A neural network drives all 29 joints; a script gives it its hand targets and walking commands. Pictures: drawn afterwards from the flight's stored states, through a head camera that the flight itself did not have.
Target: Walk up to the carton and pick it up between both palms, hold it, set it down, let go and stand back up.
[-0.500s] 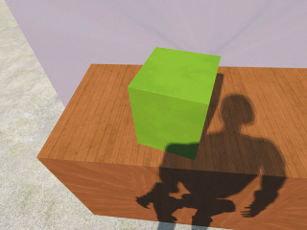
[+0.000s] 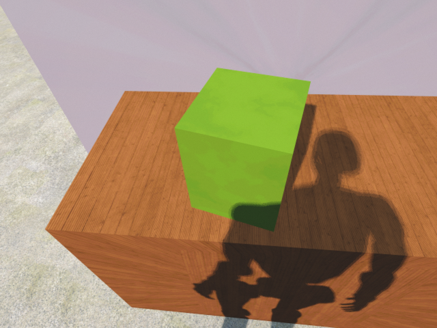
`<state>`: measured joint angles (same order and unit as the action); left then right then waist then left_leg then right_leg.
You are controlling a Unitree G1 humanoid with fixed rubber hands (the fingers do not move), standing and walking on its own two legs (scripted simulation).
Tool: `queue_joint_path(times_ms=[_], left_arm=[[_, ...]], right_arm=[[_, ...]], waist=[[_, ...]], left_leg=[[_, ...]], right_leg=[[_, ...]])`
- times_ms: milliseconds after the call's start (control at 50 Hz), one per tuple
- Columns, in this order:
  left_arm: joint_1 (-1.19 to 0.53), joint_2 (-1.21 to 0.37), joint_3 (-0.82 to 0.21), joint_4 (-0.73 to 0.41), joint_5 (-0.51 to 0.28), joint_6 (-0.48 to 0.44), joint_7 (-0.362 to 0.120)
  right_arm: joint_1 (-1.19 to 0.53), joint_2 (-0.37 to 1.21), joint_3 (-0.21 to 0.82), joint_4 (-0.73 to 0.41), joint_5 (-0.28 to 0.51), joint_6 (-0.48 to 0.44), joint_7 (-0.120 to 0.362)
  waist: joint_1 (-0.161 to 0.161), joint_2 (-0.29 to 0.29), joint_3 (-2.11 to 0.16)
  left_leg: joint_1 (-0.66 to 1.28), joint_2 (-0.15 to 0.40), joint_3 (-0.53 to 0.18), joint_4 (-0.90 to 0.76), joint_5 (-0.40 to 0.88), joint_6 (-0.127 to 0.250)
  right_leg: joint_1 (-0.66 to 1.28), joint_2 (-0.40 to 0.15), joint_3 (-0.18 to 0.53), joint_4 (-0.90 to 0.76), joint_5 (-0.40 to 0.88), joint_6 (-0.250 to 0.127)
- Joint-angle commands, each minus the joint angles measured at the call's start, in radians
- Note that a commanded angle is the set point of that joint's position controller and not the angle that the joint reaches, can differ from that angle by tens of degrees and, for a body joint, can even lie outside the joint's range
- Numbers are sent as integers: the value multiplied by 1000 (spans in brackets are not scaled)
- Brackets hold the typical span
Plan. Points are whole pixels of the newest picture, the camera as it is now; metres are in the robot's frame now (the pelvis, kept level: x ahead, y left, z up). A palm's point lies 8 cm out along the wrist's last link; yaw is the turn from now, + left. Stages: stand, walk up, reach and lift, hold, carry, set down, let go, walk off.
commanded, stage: stand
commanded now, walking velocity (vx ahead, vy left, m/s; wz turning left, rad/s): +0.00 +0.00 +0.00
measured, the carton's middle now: (245, 150) +0.46 -0.03 +0.05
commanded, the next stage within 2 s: none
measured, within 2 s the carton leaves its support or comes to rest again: neither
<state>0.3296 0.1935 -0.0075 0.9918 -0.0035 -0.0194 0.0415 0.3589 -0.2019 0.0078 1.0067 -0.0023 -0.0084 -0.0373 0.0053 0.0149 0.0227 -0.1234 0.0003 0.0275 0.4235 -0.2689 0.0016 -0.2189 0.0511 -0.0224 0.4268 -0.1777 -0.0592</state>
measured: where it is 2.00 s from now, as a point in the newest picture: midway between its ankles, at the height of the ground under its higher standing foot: outside the picture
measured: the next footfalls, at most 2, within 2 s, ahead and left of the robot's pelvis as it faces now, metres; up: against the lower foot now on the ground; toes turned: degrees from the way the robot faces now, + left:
none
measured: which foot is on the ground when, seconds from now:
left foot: down 0.00-1.00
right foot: down 0.00-1.00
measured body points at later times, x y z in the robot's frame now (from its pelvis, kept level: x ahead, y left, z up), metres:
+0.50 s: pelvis +0.01 +0.00 +0.00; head +0.01 -0.01 +0.45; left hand +0.02 +0.24 -0.15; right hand +0.00 -0.24 -0.16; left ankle -0.02 +0.12 -0.74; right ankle +0.03 -0.08 -0.74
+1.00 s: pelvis +0.02 +0.00 +0.00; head +0.02 +0.00 +0.45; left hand +0.02 +0.24 -0.15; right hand +0.00 -0.23 -0.16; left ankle -0.02 +0.12 -0.74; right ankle +0.03 -0.08 -0.74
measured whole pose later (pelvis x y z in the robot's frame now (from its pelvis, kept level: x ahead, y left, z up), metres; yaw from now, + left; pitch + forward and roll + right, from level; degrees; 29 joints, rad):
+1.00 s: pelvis +0.02 +0.00 +0.00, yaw -1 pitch -2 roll +0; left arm 0.32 0.17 -0.01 1.04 0.00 -0.02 0.05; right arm 0.34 -0.18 0.01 1.07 0.00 -0.01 -0.05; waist 0.01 0.01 0.03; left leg -0.09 0.01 0.04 0.40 -0.28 0.00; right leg -0.19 0.06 0.00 0.41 -0.19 -0.06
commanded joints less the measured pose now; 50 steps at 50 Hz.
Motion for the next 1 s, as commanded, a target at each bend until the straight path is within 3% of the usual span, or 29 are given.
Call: queue_joint_path(times_ms=[0,980], left_arm=[[63,120,24,-28,0,-11,6],[62,86,15,25,-1,-13,16]], right_arm=[[78,-104,-19,-15,0,-8,-6],[66,-76,-17,50,1,-6,-16]], waist=[[1,-14,63],[1,-10,53]], left_leg=[[-66,103,-99,-89,47,7],[-26,117,-78,-101,96,2]], right_leg=[[-5,-147,159,-117,14,40],[25,-140,158,-106,113,40]])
